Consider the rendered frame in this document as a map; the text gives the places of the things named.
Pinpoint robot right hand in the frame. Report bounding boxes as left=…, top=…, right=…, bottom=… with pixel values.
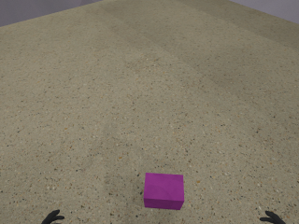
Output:
left=259, top=210, right=286, bottom=224

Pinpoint carton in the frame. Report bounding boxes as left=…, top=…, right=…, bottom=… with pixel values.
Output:
left=143, top=173, right=185, bottom=210

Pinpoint robot left hand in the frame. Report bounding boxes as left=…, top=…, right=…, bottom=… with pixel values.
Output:
left=41, top=209, right=64, bottom=224

